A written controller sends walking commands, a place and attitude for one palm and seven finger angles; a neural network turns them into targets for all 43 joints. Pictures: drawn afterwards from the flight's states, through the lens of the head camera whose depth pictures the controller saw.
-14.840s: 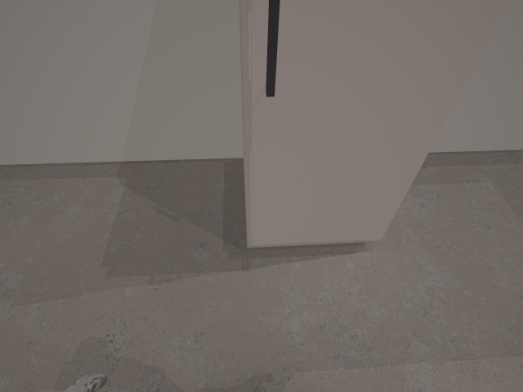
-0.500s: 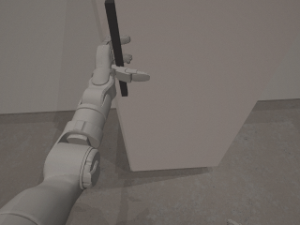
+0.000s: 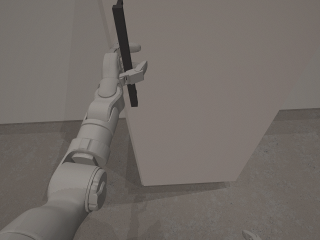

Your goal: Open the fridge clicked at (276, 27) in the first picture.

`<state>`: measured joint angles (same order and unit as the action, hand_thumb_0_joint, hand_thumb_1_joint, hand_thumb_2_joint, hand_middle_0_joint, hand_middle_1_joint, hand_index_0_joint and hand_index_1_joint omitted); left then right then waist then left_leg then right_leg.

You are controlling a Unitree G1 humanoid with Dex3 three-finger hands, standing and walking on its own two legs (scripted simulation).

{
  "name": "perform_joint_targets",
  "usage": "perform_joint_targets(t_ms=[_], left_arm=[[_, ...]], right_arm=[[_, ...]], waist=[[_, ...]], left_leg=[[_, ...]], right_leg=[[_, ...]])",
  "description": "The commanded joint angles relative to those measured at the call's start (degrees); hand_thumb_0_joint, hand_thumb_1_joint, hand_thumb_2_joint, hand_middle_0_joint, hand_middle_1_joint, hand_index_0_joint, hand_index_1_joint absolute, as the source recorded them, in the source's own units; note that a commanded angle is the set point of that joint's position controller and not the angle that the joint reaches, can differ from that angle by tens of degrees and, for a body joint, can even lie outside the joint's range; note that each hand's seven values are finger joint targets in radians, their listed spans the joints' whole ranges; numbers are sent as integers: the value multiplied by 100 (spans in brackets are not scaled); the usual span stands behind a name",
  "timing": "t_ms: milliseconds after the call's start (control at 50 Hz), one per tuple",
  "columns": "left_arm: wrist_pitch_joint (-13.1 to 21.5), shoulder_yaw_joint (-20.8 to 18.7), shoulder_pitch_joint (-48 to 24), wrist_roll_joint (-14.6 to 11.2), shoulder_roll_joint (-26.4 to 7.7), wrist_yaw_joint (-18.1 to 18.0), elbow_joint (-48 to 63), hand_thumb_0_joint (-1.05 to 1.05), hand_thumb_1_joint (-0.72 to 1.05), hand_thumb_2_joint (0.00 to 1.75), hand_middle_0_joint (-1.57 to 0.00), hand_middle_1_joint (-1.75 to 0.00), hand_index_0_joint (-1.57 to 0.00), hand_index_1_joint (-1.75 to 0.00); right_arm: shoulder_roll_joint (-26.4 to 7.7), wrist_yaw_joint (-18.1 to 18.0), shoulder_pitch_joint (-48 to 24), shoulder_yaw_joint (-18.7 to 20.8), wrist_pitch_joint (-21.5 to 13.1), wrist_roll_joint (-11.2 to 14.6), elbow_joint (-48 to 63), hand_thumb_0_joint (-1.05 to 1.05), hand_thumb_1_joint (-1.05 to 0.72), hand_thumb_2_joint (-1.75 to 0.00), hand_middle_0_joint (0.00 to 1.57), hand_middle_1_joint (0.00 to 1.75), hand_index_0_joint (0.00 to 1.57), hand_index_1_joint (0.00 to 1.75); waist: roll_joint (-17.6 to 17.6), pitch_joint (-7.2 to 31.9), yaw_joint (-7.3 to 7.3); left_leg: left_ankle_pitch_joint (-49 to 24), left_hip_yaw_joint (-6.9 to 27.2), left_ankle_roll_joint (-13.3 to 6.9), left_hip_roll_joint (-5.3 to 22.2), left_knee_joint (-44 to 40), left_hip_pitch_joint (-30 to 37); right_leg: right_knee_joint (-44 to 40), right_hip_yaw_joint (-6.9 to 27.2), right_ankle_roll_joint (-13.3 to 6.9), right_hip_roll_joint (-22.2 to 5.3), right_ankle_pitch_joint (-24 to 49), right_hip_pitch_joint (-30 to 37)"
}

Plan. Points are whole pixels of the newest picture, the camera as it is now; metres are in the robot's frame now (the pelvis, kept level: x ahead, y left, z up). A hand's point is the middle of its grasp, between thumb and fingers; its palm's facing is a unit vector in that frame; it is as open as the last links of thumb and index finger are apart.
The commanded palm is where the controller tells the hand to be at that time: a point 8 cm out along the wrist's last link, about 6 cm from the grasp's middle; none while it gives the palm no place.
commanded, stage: grip the handle and tug to test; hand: left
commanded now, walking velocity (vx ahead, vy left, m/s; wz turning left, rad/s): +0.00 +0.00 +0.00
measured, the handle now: (128, 61) +0.51 +0.10 +0.20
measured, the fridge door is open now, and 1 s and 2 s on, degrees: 0 1 25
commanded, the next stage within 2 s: pull the door a little, standing still in 0.82 s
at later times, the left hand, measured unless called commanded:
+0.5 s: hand (137, 70) +0.46 +0.07 +0.21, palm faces +0.06 -1.00 +0.01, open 5.2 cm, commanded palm +0.41 +0.12 +0.20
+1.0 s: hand (135, 74) +0.44 +0.07 +0.21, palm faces +0.04 -1.00 +0.01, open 5.8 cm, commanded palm +0.40 +0.12 +0.20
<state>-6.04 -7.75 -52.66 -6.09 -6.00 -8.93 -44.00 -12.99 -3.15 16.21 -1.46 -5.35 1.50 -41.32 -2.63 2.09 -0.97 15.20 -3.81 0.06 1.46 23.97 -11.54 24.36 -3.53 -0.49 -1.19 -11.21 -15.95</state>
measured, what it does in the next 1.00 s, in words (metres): stands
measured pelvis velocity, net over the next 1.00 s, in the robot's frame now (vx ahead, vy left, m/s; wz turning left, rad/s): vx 0.03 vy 0.00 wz -0.01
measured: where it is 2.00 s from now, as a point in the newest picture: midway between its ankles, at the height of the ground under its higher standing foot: outside the picture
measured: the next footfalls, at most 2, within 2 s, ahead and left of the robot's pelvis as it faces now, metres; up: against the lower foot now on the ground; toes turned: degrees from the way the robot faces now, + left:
none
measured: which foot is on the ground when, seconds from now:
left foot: down 0.00-1.00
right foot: down 0.00-1.00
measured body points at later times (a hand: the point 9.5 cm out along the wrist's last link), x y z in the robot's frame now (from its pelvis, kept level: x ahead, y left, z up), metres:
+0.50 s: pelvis +0.01 +0.00 +0.00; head +0.02 -0.01 +0.45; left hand +0.45 +0.13 +0.21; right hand +0.14 -0.23 -0.12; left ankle -0.03 +0.12 -0.74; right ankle +0.01 -0.11 -0.74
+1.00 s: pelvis +0.03 +0.00 +0.00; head +0.03 -0.02 +0.45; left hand +0.43 +0.13 +0.21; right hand +0.20 -0.23 -0.10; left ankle -0.03 +0.12 -0.74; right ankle +0.01 -0.11 -0.74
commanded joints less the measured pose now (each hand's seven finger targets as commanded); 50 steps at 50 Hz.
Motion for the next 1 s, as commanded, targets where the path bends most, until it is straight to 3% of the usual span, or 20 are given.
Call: perform_joint_targets(t_ms=[0,60,140,180,240,300,340,380,440,500,520,540,600,680,740,780,800,900,960,980], left_arm=[[300,134,-3078,26,-413,103,1565,0,90,90,-45,-140,-45,-140],[225,262,-3195,51,-308,86,1574,0,90,90,-45,-140,-45,-140],[154,159,-3070,63,-396,68,1625,0,90,90,-45,-140,-45,-140],[141,239,-3127,49,-296,79,1776,0,90,90,-45,-140,-45,-140],[133,180,-2919,49,-353,63,1827,0,90,90,-45,-140,-45,-140],[108,339,-2998,39,-127,72,2003,0,90,90,-45,-140,-45,-140],[106,212,-2796,52,-277,53,2081,0,90,90,-45,-140,-45,-140],[66,204,-2783,12,-271,65,2161,0,90,90,-45,-140,-45,-140],[20,41,-2417,-2,-400,73,2233,0,90,90,-45,-140,-45,-140],[-6,131,-2162,-29,-259,117,2826,0,90,90,-45,-140,-45,-140],[-32,184,-1958,-50,-134,123,2912,0,90,90,-45,-140,-45,-140],[-33,57,-1716,-41,-289,107,2996,0,90,90,-45,-140,-45,-140],[-155,182,-1359,-38,-158,125,3504,0,90,90,-45,-140,-45,-140],[-372,156,-835,11,-250,117,4110,0,90,90,-45,-140,-45,-140],[-593,170,-454,-7,-222,150,4345,0,90,90,-45,-140,-45,-140],[-761,295,-360,-47,-104,169,4584,0,90,90,-45,-140,-45,-140],[-836,123,-373,-61,-261,145,4601,0,90,90,-45,-140,-45,-140],[-1179,75,-362,-68,-319,114,4532,0,90,90,-45,-140,-45,-140],[-1256,197,-1091,-28,-290,35,4295,0,90,90,-45,-140,-45,-140],[-1291,197,-904,-35,-217,27,4247,0,90,90,-45,-140,-45,-140]], right_arm=[[-624,-51,-258,201,-218,4,720,0,-90,-90,20,30,20,30],[-597,-69,-274,179,-172,5,703,0,-90,-90,20,30,20,30],[-608,-74,-308,183,-126,-16,744,0,-90,-90,20,30,20,30],[-575,-64,-339,175,-124,-9,751,0,-90,-90,20,30,20,30],[-593,-66,-347,199,-90,-16,774,0,-90,-90,20,30,20,30],[-549,-46,-389,179,-96,-19,787,0,-90,-90,20,30,20,30],[-576,-42,-409,197,-76,-24,822,0,-90,-90,20,30,20,30],[-564,-40,-442,180,-71,-22,822,0,-90,-90,20,30,20,30],[-592,-51,-500,194,-34,-27,886,0,-90,-90,20,30,20,30],[-528,-17,-602,181,-29,-13,962,0,-90,-90,20,30,20,30],[-511,3,-625,181,-35,-12,985,0,-90,-90,20,30,20,30],[-553,6,-644,201,-22,-10,1030,0,-90,-90,20,30,20,30],[-514,46,-752,196,20,-2,1107,0,-90,-90,20,30,20,30],[-513,74,-875,219,100,-11,1213,0,-90,-90,20,30,20,30],[-528,71,-1003,227,183,-9,1322,0,-90,-90,20,30,20,30],[-508,85,-1062,191,228,-7,1335,0,-90,-90,20,30,20,30],[-520,71,-1063,192,252,-20,1319,0,-90,-90,20,30,20,30],[-509,14,-1191,146,393,-20,1317,0,-90,-90,20,30,20,30],[-503,-41,-1161,137,424,-18,1224,0,-90,-90,20,30,20,30],[-482,-38,-1156,137,431,-32,1233,0,-90,-90,20,30,20,30]], waist=[[603,2065,-70],[501,1971,-144],[525,2092,-54],[482,2120,-86],[675,2267,-20],[486,2230,-52],[466,2307,48],[527,2291,19],[774,2286,120],[377,2426,174],[451,2408,198],[514,2466,267],[438,2410,276],[424,2434,330],[595,2348,371],[504,2244,327],[582,2289,336],[594,2036,309],[485,1943,175],[557,2002,203]], left_leg=[[-2002,163,-137,-102,-93,557],[-2116,176,-133,-97,-79,610],[-2281,173,-121,-104,-68,644],[-2365,177,-113,-103,-40,691],[-2571,193,-98,-80,-40,743],[-2660,173,-82,-84,-12,807],[-2843,186,-58,-69,-15,832],[-2793,168,-71,-77,-17,815],[-2769,159,-81,-63,-92,759],[-3174,106,-36,-55,-50,909],[-3265,110,-31,-50,-35,928],[-3423,125,-18,-24,-54,962],[-3578,78,-26,-17,-47,996],[-3795,48,-38,-15,-49,1063],[-3741,69,-38,-23,-87,1035],[-3699,57,-49,-37,-73,1044],[-3576,51,-50,-54,-79,1021],[-3276,45,-80,-118,-114,911],[-3344,81,-82,-122,-50,958],[-3371,73,-92,-145,-18,979]], right_leg=[[-12,109,-99,113,2120,1102],[-10,91,-94,96,2192,1052],[25,81,-105,92,2330,1174],[43,85,-109,96,2404,1139],[76,57,-110,97,2530,1279],[92,62,-116,103,2602,1200],[100,50,-128,99,2662,1320],[91,68,-123,107,2719,1330],[69,46,-121,102,2736,1524],[118,65,-141,89,3033,1619],[123,42,-139,102,3093,1634],[118,35,-140,96,3131,1742],[123,38,-130,93,3331,1798],[116,30,-126,82,3591,1959],[88,-3,-123,80,3574,2048],[76,-5,-118,87,3603,1967],[71,-7,-116,91,3606,2013],[27,6,-119,88,3548,1984],[36,0,-119,80,3540,1805],[61,-8,-113,89,3601,1823]])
